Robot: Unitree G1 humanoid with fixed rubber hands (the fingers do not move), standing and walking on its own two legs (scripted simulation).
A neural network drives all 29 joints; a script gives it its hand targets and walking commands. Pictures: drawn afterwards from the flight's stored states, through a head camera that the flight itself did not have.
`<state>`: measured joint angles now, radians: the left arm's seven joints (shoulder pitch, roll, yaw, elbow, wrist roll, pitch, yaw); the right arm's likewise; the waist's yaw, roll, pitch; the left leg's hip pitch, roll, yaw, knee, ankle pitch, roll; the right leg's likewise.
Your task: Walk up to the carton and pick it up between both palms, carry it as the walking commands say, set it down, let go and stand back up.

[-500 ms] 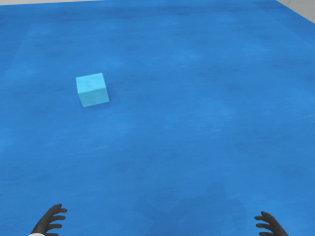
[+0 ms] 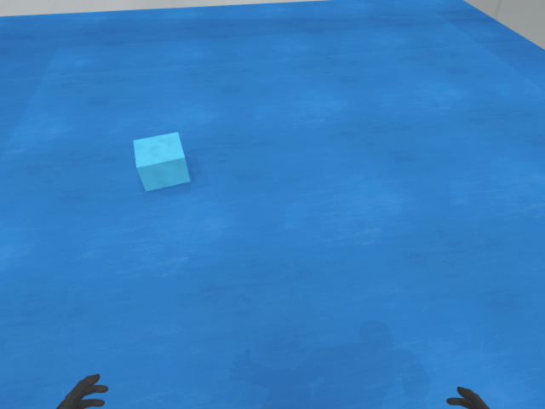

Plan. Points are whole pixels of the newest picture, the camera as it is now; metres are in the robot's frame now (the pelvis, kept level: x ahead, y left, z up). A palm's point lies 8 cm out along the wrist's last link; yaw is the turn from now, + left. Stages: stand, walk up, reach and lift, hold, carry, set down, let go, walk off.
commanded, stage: stand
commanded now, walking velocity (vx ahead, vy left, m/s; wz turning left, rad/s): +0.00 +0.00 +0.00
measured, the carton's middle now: (162, 161) +1.35 +0.61 -0.70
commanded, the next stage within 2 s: walk up in 0.22 s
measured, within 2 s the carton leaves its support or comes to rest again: neither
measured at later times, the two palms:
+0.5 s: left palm out of the picture +0.10 +0.34 -0.08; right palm out of the picture +0.13 -0.31 -0.09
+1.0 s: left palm out of the picture +0.16 +0.45 -0.09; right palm (395, 310) +0.30 -0.20 -0.08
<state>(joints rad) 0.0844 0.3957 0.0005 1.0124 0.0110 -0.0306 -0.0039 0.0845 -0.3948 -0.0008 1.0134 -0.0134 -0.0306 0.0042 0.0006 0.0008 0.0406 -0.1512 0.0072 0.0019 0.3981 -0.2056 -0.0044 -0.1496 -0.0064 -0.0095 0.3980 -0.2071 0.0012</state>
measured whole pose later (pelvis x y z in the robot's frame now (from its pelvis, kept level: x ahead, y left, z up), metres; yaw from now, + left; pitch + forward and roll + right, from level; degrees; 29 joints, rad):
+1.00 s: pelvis +0.15 +0.11 -0.01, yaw +15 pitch -1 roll +1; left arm 0.27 0.46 0.08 0.81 0.03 -0.08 -0.08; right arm 0.35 -0.46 -0.10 0.74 -0.01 -0.07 0.08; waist -0.04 -0.04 0.03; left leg -0.19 -0.02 0.03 0.52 -0.31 0.04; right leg -0.49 -0.09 -0.04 0.73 -0.29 -0.01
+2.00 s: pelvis +0.54 +0.26 -0.02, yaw +25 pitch -1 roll +0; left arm 0.27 0.47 0.08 0.68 0.00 -0.10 -0.05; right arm 0.35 -0.49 -0.06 0.74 0.00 -0.08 0.04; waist -0.02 0.04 0.05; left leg -0.44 0.05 0.02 1.03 -0.41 0.02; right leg -0.35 -0.04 -0.08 0.60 -0.23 -0.03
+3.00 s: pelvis +0.80 +0.37 -0.03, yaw +24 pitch -2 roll -1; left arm 0.28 0.44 0.02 0.81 0.01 -0.04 0.00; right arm 0.19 -0.46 -0.03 0.79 0.00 -0.06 0.00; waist 0.01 -0.02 0.07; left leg -0.41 0.04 0.05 0.74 -0.30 0.01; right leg -0.34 -0.04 -0.03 0.72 -0.34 -0.01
